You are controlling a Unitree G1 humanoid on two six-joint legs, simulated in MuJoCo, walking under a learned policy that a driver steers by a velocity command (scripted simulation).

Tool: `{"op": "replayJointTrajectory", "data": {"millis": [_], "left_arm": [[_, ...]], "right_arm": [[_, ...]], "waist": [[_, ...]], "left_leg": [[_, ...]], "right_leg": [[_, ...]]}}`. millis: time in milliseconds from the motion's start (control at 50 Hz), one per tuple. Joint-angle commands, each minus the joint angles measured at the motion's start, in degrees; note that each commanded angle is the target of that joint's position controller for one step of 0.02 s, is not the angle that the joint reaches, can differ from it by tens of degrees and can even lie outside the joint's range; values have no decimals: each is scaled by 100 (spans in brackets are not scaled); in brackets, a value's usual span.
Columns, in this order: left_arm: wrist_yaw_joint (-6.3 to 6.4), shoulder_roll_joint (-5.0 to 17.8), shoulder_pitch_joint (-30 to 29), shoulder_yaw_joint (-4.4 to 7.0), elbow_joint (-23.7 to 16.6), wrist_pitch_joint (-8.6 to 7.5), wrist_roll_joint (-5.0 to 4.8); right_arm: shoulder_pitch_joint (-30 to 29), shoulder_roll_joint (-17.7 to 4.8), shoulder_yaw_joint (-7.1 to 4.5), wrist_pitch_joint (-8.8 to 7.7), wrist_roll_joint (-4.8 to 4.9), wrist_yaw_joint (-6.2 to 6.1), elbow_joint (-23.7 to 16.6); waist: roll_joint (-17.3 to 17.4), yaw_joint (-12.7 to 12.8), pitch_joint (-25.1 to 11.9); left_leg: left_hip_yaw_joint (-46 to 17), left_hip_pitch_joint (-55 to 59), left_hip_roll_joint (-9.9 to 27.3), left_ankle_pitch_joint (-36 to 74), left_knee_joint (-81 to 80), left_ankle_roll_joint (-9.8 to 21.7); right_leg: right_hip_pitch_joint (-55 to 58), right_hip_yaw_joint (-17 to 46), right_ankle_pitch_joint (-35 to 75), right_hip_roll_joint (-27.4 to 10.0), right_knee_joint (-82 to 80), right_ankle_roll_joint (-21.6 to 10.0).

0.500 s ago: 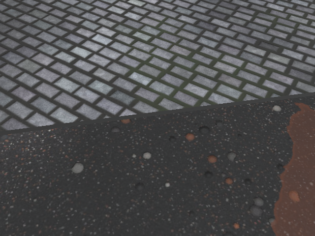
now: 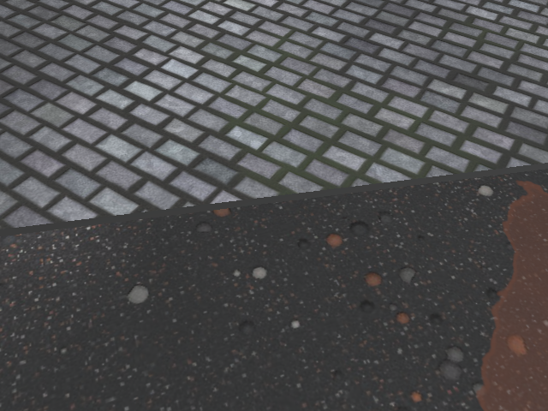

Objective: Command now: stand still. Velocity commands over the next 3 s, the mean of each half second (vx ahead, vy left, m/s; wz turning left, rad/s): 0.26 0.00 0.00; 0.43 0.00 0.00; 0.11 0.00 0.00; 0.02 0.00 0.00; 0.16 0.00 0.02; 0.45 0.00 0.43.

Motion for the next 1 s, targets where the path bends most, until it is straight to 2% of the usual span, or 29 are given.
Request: {"op": "replayJointTrajectory", "data": {"millis": [20,60,100,140,160,200,260,360,400,420,440,460,480,500,520,540,580,600,640,720,800,840,860,900,920,940,960,980,1000], "left_arm": [[15,367,397,39,-16,-11,-2],[16,324,422,25,-8,-4,5],[0,364,244,46,-115,9,57],[-77,444,-128,93,-377,1,179],[-125,429,-392,101,-549,-33,228],[-203,433,-695,143,-807,-142,237],[-303,489,-783,227,-1005,-328,179],[-407,477,-1191,300,-1446,-352,92],[-388,501,-683,349,-1376,-356,41],[-358,566,-36,419,-1166,-371,28],[-303,822,769,552,-895,-406,53],[-240,1341,1762,706,-757,-451,177],[-262,1785,2061,770,-709,-406,210],[-280,1440,1282,686,-805,-348,100],[-307,1205,553,609,-1038,-371,69],[-341,997,235,542,-1108,-434,76],[-313,673,243,420,-1031,-534,74],[-290,638,427,395,-959,-578,78],[-255,708,740,383,-850,-632,70],[-248,706,1188,339,-790,-651,77],[-228,672,1468,297,-756,-679,70],[-199,721,1603,302,-711,-684,80],[-184,751,1631,308,-692,-682,93],[-148,764,1523,304,-674,-671,126],[-123,823,1451,318,-674,-669,137],[-105,879,1379,333,-674,-656,144],[-103,933,1270,342,-682,-636,70],[-109,770,1372,290,-798,-644,-31],[-109,74,2477,170,-722,-569,-326]], "right_arm": [[550,-444,-64,-16,1,-15,-11],[612,-421,-58,-17,-7,-12,1],[726,-651,-157,19,-14,-2,8],[984,-904,-287,77,-7,22,28],[1171,-881,-315,69,-25,41,71],[1416,-828,-344,-25,-105,63,139],[1365,-844,-368,-205,-92,87,88],[1272,-946,-370,-345,-89,98,21],[994,-1020,-371,-374,-60,128,-61],[876,-1057,-363,-396,-32,147,-89],[937,-1012,-329,-425,-29,186,-87],[926,-817,-250,-437,-14,226,-229],[1268,-356,-192,-433,49,273,-404],[757,-753,-293,-381,-77,295,-504],[374,-778,-315,-387,-90,350,-658],[265,-682,-313,-402,-75,369,-666],[490,-556,-327,-303,-144,393,-602],[516,-540,-342,-249,-147,409,-605],[201,-598,-386,-169,-137,437,-730],[-997,-624,-404,-116,-128,473,-1148],[-1971,-480,-335,-149,-68,490,-1495],[-2248,-500,-329,-164,-52,485,-1599],[-2324,-532,-336,-176,-52,477,-1647],[-2079,-562,-355,-238,-75,422,-1593],[-1662,-634,-392,-286,-88,373,-1456],[-921,-751,-454,-352,-90,323,-1195],[-117,-852,-512,-434,-145,277,-920],[637,-1253,-612,-483,-288,227,-734],[789,-1722,-708,-460,-330,269,-734]], "waist": [[114,0,356],[126,-28,256],[352,-152,445],[760,-346,939],[771,-466,1244],[500,-480,1497],[285,-336,1194],[622,-221,912],[677,97,703],[546,416,432],[248,711,-30],[-406,1086,-658],[-1482,832,-1066],[-554,484,-315],[-234,259,233],[3,90,437],[-139,-210,384],[-193,-242,356],[-229,-266,444],[-225,-49,654],[-330,154,682],[-378,217,677],[-394,214,678],[-387,56,578],[-465,-104,344],[-486,-368,-25],[-408,-732,-396],[-85,-868,-1060],[1255,-400,-2139]], "left_leg": [[-656,-433,941,1772,-397,-71],[-683,-381,917,1288,-505,-53],[-1001,-408,946,-652,-842,138],[-1824,-374,1512,-2477,-1304,633],[-2194,-397,1849,-2732,-1516,865],[-2458,-7,2175,-2133,-1644,1133],[-1961,593,2010,-655,-1490,1081],[-1128,263,1745,1297,-1033,867],[-771,-351,1629,2364,-521,670],[-532,-687,1473,3118,149,528],[-193,-1036,1166,3414,1274,364],[132,-1956,812,2013,3054,162],[161,-3159,-90,-1399,4953,22],[-453,-3521,392,-962,5454,170],[-402,-3579,654,-316,5349,224],[-390,-3332,839,79,5063,212],[-321,-2791,985,248,4643,85],[-238,-2725,963,284,4561,35],[-101,-3037,981,440,4345,-47],[125,-3817,1021,1030,3547,-214],[407,-3530,784,1550,2158,-239],[505,-3352,662,1607,1692,-147],[510,-3287,626,1566,1519,-73],[592,-2807,407,1373,1225,103],[621,-2322,224,1223,1191,192],[593,-1652,53,1296,984,285],[541,-646,142,2104,390,370],[-254,845,1130,3717,758,540],[-2554,2654,3159,6643,1073,1743]], "right_leg": [[52,325,891,-460,-113,-208],[72,289,626,-418,-113,-210],[-336,15,-270,-133,322,-257],[-1414,-470,-1305,129,1205,-338],[-1892,-572,-1462,-26,1657,-368],[-2814,-501,-1509,-346,2461,-391],[-3114,-527,-1119,-444,2564,-386],[-2206,-843,-619,-200,1750,-474],[-934,-1045,-300,67,1298,-599],[76,-1168,-10,286,977,-663],[1170,-1071,-110,300,733,-770],[2299,593,-1518,-1037,114,-1047],[2670,3685,-2574,-2469,-1210,-1720],[1820,3674,-3332,-2255,-1421,-1604],[1077,2868,-2824,-2122,-1404,-1480],[563,2145,-1795,-1837,-1504,-1366],[134,1160,-567,-1390,-1555,-1163],[127,917,-87,-1320,-1549,-1169],[250,576,503,-1225,-1612,-1205],[601,245,1251,-1152,-1733,-1260],[832,-128,2307,-1022,-1625,-1184],[1112,-192,2659,-1088,-1551,-1173],[1293,-204,2863,-1152,-1481,-1175],[1529,-372,4317,-1169,-917,-1070],[1617,-407,5205,-1154,-401,-976],[1682,-413,5574,-1076,382,-876],[1370,-537,5044,-891,1425,-741],[309,-627,2954,-607,2851,-627],[-1432,-780,-2552,402,5284,-389]]}}
Next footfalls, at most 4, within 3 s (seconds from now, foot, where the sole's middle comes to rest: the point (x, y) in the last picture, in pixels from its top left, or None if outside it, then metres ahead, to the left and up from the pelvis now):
0.44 right None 0.24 -0.14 -0.78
0.98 left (276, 389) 0.58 0.01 -0.78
1.38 right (356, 394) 0.57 -0.18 -0.78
2.52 right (360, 364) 0.65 -0.20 -0.78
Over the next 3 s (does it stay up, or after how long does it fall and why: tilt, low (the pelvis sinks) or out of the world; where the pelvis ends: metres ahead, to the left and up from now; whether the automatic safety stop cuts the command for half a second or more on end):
stays up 0.83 -0.08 -0.04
